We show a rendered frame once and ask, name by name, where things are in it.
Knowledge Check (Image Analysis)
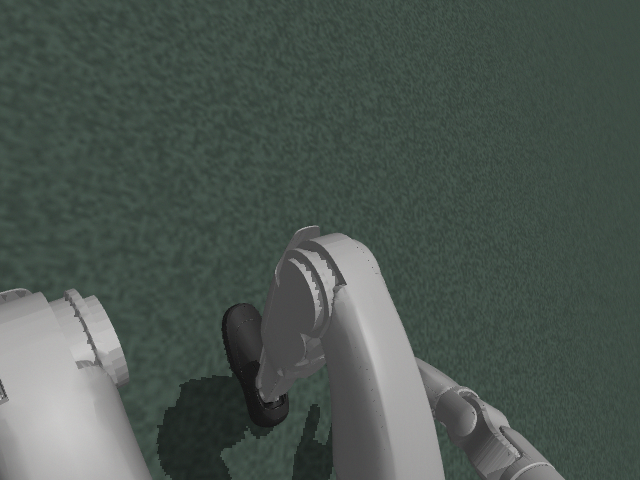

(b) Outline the right robot hand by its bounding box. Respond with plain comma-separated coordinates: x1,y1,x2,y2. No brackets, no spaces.
415,357,460,420

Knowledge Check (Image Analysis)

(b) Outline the right robot arm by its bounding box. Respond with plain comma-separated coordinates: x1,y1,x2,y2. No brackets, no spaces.
435,386,565,480

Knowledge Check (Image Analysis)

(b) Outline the right robot foot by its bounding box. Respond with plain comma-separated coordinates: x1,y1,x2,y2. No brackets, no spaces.
222,303,289,428

